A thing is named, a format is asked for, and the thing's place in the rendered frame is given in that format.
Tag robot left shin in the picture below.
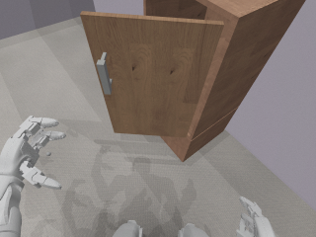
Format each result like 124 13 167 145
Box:
127 220 137 224

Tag right robot hand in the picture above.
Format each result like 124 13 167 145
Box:
236 197 276 237

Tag robot left thigh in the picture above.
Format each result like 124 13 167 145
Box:
113 223 143 237

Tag cupboard door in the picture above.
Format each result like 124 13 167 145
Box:
80 11 224 138

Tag handle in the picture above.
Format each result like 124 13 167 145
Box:
96 52 113 95

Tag robot left forearm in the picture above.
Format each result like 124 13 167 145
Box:
0 174 25 237

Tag left robot hand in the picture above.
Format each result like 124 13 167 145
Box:
0 116 66 190

